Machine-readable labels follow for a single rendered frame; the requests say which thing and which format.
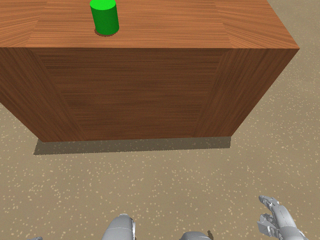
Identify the can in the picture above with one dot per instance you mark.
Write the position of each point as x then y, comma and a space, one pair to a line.
105, 16

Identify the right robot hand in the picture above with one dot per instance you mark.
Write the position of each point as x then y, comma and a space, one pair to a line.
270, 224

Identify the right robot arm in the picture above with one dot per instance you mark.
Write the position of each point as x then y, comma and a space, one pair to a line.
290, 233

